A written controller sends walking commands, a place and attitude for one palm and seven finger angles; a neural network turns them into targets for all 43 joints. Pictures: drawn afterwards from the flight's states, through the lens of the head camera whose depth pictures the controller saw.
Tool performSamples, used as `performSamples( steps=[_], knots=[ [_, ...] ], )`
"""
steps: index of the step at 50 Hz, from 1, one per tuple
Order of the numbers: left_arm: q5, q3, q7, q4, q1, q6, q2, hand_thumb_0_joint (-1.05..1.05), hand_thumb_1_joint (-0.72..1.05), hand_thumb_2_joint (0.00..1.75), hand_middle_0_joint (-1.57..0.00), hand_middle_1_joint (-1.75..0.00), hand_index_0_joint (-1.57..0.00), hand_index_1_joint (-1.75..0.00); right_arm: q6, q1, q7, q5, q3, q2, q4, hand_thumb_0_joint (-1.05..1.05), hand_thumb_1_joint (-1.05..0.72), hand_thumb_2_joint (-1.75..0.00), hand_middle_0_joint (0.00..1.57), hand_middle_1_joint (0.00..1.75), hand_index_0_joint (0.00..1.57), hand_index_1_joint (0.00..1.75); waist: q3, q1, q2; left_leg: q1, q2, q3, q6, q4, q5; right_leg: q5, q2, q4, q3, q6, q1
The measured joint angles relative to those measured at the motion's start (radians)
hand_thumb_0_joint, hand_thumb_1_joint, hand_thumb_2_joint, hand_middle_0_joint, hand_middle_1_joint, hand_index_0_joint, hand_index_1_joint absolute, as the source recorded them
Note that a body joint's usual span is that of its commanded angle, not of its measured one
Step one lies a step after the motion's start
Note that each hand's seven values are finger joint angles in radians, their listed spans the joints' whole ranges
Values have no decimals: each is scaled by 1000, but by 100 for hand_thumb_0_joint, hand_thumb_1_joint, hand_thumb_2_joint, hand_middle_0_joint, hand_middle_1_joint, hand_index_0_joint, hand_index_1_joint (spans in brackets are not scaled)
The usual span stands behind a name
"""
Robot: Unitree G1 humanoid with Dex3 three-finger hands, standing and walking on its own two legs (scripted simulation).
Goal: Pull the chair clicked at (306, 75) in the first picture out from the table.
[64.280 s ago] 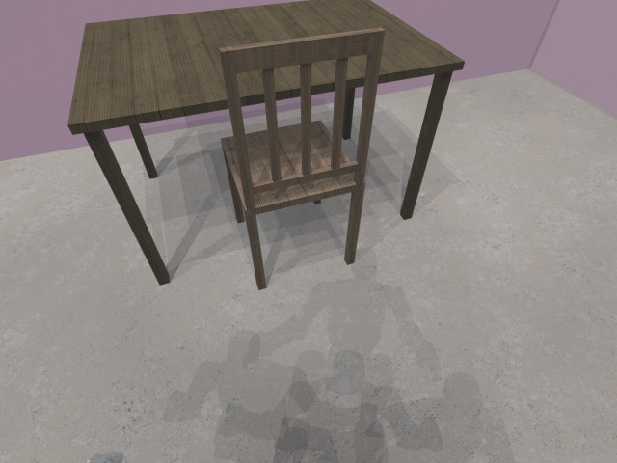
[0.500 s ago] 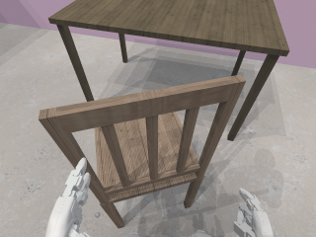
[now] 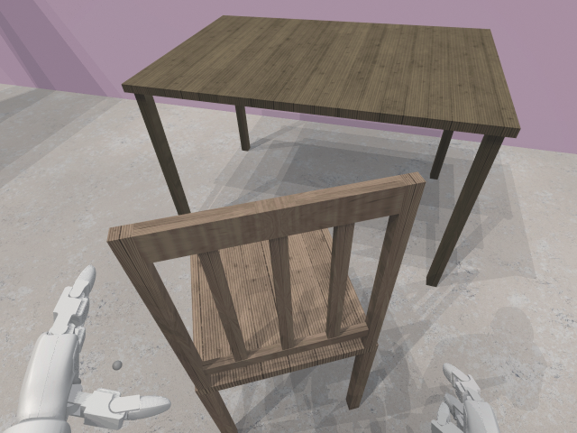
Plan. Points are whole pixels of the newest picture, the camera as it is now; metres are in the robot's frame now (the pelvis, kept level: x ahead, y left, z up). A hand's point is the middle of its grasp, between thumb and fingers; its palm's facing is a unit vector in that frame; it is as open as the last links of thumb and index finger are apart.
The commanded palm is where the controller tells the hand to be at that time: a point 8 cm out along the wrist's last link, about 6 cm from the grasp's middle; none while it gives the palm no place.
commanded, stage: draw the hand back to the body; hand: left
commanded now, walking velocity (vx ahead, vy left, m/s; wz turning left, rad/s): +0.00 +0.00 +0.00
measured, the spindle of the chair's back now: (283, 299) +0.35 +0.05 -0.04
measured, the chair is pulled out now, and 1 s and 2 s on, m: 0.51 0.51 0.51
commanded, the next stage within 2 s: step back with the hand held close in 0.86 s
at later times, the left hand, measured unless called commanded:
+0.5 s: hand (64, 270) +0.22 +0.25 +0.20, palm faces +0.47 -0.76 -0.45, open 9.2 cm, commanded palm +0.18 +0.29 +0.21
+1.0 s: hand (67, 265) +0.23 +0.26 +0.19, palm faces +0.45 -0.78 -0.43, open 7.4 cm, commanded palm +0.19 +0.30 +0.21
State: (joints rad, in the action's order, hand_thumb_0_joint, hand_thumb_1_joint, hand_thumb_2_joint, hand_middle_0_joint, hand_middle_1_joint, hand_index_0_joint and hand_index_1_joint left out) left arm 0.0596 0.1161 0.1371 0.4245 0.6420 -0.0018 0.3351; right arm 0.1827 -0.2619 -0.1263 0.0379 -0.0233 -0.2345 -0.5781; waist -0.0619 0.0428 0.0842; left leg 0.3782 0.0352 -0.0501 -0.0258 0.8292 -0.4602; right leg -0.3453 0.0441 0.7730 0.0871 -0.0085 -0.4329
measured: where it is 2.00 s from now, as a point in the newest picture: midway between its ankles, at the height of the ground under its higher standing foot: outside the picture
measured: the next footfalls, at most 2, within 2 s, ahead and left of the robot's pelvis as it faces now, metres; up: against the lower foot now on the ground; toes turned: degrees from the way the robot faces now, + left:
none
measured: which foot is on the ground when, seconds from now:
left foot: down 0.00-1.00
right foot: down 0.00-1.00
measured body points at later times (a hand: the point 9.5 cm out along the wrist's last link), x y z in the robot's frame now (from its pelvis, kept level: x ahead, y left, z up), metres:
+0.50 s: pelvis +0.03 +0.00 +0.03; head +0.02 -0.04 +0.48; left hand +0.19 +0.29 +0.22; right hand +0.22 -0.23 -0.06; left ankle -0.01 +0.13 -0.71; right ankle +0.04 -0.13 -0.71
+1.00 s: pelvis +0.04 +0.00 +0.03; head +0.02 -0.03 +0.48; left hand +0.20 +0.30 +0.22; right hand +0.22 -0.23 -0.06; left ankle -0.01 +0.13 -0.71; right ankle +0.04 -0.13 -0.71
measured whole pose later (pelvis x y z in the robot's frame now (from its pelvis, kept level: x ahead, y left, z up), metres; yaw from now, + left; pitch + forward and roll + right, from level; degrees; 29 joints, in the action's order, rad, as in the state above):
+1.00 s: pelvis +0.04 +0.00 +0.03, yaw -1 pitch -4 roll -1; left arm 0.05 0.33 0.15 0.43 0.48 0.03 0.35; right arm 0.14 -0.19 -0.07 0.01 -0.01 -0.23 -0.68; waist 0.02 0.07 0.08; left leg 0.06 0.03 -0.01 -0.02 0.47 -0.35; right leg -0.26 0.04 0.48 0.06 -0.02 -0.15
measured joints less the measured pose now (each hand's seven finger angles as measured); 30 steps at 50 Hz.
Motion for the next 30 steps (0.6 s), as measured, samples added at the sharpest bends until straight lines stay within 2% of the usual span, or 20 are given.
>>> performSamples(
  steps=[5,15,25,30],
  knots=[
    [-15,38,32,-17,-44,12,-19,-1,-9,43,-7,-10,-9,-11,-1,15,9,-8,-4,-2,-34,1,-90,-90,20,30,20,30,28,12,3,-89,-6,5,2,-90,34,24,4,-74,-1,-2,83],
    [-20,111,25,3,-80,37,4,0,26,60,-12,-17,-12,-17,6,53,29,-21,-1,9,-74,1,-90,-90,20,30,20,30,57,24,2,-219,-5,20,0,-239,82,57,0,-191,-11,-1,194],
    [-13,206,24,22,-149,47,26,1,62,77,-17,-25,-17,-25,-11,73,42,-25,11,-1,-96,1,-90,-90,20,30,20,30,71,33,9,-288,-2,29,-1,-321,105,72,-4,-254,-15,-2,253],
    [-9,231,22,5,-167,55,20,1,77,84,-19,-28,-19,-28,-34,81,51,-24,18,-4,-102,1,-90,-90,20,30,20,30,74,27,10,-299,0,32,-1,-339,110,78,-7,-272,-17,-3,263]
  ],
)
